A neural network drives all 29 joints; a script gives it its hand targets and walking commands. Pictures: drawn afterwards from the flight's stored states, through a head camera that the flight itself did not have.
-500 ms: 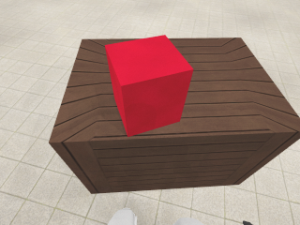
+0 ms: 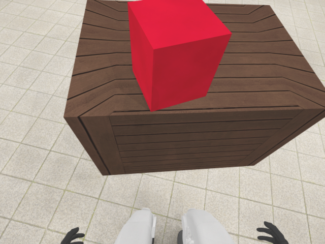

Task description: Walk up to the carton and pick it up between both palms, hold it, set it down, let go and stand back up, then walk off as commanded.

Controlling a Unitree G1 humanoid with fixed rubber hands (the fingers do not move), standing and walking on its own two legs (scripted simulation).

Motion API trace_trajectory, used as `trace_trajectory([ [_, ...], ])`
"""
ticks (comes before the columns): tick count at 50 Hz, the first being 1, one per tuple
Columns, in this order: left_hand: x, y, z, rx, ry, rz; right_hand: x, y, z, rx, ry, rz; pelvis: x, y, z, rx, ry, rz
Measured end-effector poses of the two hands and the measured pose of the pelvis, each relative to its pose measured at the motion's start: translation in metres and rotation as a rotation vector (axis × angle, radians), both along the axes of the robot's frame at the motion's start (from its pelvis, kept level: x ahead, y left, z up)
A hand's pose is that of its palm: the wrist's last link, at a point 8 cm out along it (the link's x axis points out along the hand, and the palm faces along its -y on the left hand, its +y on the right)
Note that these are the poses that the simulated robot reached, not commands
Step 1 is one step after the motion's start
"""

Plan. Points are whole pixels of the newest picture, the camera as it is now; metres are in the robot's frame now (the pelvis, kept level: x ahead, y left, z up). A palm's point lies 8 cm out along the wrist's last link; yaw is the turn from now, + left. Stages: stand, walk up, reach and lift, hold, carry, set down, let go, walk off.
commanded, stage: walk off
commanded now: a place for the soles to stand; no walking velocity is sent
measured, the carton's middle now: (172, 55) +0.61 +0.00 +0.04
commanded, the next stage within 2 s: none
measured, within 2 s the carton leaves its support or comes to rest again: neither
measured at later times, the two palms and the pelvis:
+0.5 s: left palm out of the picture -0.05 +0.25 -0.14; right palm out of the picture -0.04 -0.31 -0.13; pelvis -0.13 -0.04 -0.02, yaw -4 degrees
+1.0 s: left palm out of the picture -0.12 +0.22 -0.10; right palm out of the picture -0.15 -0.37 -0.14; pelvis -0.21 -0.07 -0.01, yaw -3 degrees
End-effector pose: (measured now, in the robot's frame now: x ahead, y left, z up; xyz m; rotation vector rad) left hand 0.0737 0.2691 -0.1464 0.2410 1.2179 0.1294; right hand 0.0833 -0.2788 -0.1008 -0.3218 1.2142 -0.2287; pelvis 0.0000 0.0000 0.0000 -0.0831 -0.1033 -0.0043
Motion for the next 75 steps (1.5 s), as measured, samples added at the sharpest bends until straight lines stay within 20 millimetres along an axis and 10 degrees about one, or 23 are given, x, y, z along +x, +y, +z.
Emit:
trace_trajectory([
  [14,-0.063,0.01,0.004,0.027,0.035,-0.01,-0.059,0.001,0.004,0.0,-0.058,-0.017,-0.061,0.002,0.002,0.016,-0.031,-0.026],
  [31,-0.178,-0.037,0.023,0.157,0.054,0.002,-0.164,-0.055,-0.049,0.121,-0.071,-0.068,-0.164,-0.064,-0.018,0.134,-0.079,-0.06],
  [45,-0.19,-0.054,0.057,0.193,-0.061,-0.031,-0.229,-0.1,-0.041,0.064,0.014,-0.048,-0.207,-0.081,-0.005,0.16,-0.03,-0.042],
  [55,-0.203,-0.03,0.044,0.154,-0.093,-0.018,-0.233,-0.079,-0.03,0.017,-0.025,-0.026,-0.22,-0.054,-0.009,0.12,-0.045,-0.025],
  [66,-0.2,0.035,0.012,0.072,-0.115,-0.02,-0.249,-0.013,-0.017,-0.066,-0.006,-0.005,-0.232,0.02,-0.019,0.043,0.005,-0.006],
  [75,-0.209,0.069,-0.005,-0.009,-0.013,-0.028,-0.253,0.02,0.032,-0.161,-0.009,0.002,-0.228,0.061,-0.002,-0.015,0.038,-0.029],
])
